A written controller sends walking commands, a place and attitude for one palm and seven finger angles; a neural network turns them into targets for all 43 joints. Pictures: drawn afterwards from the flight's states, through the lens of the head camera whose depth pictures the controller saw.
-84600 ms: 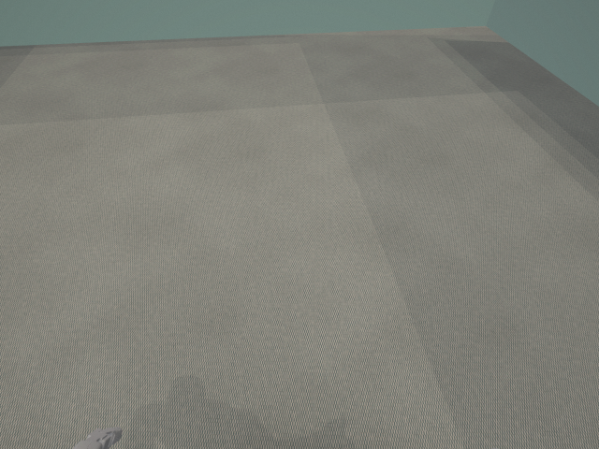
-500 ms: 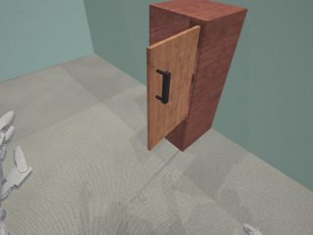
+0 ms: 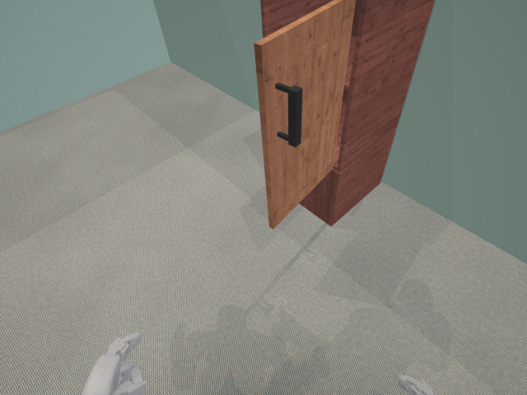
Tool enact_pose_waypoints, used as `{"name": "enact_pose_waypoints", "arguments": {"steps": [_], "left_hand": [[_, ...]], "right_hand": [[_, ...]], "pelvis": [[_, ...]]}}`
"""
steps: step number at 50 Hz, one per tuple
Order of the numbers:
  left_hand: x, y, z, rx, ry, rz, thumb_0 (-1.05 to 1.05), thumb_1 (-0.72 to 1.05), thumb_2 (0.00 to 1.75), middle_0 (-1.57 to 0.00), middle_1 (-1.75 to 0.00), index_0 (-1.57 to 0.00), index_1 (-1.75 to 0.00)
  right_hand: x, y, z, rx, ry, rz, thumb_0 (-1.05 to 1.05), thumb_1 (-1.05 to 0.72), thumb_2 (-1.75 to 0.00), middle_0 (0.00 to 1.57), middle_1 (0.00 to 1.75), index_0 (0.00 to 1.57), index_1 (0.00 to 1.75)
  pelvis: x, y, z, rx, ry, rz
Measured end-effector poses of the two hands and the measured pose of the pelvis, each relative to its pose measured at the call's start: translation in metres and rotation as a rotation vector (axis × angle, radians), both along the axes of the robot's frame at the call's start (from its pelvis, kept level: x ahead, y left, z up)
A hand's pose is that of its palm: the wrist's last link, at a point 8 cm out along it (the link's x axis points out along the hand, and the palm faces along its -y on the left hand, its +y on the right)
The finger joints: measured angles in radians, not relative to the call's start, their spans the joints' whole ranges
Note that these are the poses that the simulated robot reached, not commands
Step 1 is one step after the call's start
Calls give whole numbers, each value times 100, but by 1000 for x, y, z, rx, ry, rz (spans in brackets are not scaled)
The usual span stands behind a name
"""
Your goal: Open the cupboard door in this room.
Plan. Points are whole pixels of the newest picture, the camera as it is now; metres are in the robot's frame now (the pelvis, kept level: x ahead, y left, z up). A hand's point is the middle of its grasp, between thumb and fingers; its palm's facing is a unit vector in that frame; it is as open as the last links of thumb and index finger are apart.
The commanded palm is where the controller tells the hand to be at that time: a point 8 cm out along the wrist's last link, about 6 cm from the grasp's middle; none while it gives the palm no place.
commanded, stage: let the arm hang, fingers relaxed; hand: left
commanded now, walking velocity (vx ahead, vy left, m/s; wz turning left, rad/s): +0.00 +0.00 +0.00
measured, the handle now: (287, 115) +0.69 -0.04 +0.05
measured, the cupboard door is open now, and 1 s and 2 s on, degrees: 97 97 97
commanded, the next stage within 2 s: look to check the result in 0.90 s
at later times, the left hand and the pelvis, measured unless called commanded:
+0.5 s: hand out of the picture -0.05 +0.22 -0.14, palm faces +0.00 -0.97 -0.26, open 7.3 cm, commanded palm none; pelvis -0.03 +0.02 +0.03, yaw -2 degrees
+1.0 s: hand out of the picture -0.04 +0.19 -0.15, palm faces +0.00 -0.98 -0.18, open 7.4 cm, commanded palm none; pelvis -0.03 +0.03 +0.03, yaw -2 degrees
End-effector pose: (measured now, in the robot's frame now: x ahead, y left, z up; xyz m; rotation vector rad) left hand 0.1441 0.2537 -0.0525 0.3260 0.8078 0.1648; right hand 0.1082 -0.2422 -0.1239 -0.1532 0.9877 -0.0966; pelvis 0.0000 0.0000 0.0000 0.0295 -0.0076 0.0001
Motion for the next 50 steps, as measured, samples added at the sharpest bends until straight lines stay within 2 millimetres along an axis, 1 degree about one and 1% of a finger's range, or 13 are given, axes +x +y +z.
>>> {"name": "enact_pose_waypoints", "arguments": {"steps": [1, 3, 4, 5, 8, 12, 17, 20, 24, 29, 36, 43, 50], "left_hand": [[-18, -10, -22, -49, 93, 12, 1, 91, 90, -19, -30, -20, -30], [-55, -32, -53, -141, 253, 32, 1, 91, 90, -19, -30, -20, -30], [-71, -35, -61, -170, 291, 79, 0, 93, 90, -20, -30, -20, -30], [-81, -31, -65, -173, 309, 122, -1, 97, 90, -20, -30, -20, -30], [-113, -19, -71, -163, 403, 142, -3, 101, 90, -21, -30, -21, -30], [-151, -4, -67, -137, 520, 159, -2, 98, 90, -20, -30, -20, -30], [-181, 10, -58, -104, 601, 177, 0, 94, 90, -20, -30, -20, -30], [-190, 14, -54, -93, 620, 181, 0, 93, 90, -20, -30, -20, -30], [-193, 15, -53, -91, 625, 177, 0, 92, 90, -20, -30, -20, -30], [-189, 9, -56, -108, 613, 161, 1, 91, 90, -19, -30, -20, -30], [-182, -6, -63, -150, 599, 137, 0, 91, 90, -20, -30, -20, -30], [-181, -16, -67, -175, 604, 134, 0, 91, 90, -20, -30, -20, -30], [-189, -16, -66, -172, 629, 149, 0, 91, 90, -20, -30, -20, -30]], "right_hand": [[-8, 1, 0, -11, 36, -2, 1, -90, -90, 20, 29, 20, 30], [-24, 2, 2, -32, 106, -10, 1, -91, -90, 20, 29, 20, 30], [-33, 2, 4, -43, 139, -15, 1, -91, -90, 20, 29, 20, 30], [-42, 3, 6, -52, 172, -17, 1, -91, -90, 20, 29, 20, 30], [-66, 5, 9, -68, 256, -27, 1, -91, -90, 20, 29, 20, 30], [-91, 11, 7, -59, 321, -58, 1, -91, -90, 20, 29, 20, 30], [-114, 26, 0, -19, 364, -80, 1, -91, -90, 20, 29, 20, 30], [-126, 36, -3, 7, 383, -86, 1, -91, -90, 20, 29, 20, 30], [-141, 47, -7, 33, 409, -97, 1, -91, -90, 20, 29, 20, 30], [-157, 57, -8, 52, 437, -117, 1, -91, -90, 20, 29, 20, 30], [-176, 64, -6, 58, 471, -145, 1, -91, -90, 20, 29, 20, 30], [-184, 67, -5, 58, 493, -159, 1, -91, -90, 20, 29, 20, 30], [-181, 68, -5, 60, 493, -161, 1, -91, -90, 20, 29, 20, 30]], "pelvis": [[0, 0, 0, -1, -5, -1], [0, 0, 3, -5, -14, -6], [-1, 0, 5, -9, -16, -6], [-2, 0, 7, -13, -18, -4], [-7, 1, 13, -25, -22, -4], [-12, 7, 19, -37, -27, -10], [-18, 16, 23, -37, -34, -19], [-22, 20, 25, -35, -38, -24], [-26, 24, 26, -32, -40, -30], [-28, 26, 26, -29, -43, -36], [-30, 28, 26, -28, -41, -40], [-30, 28, 25, -28, -36, -39], [-29, 27, 25, -28, -32, -40]]}}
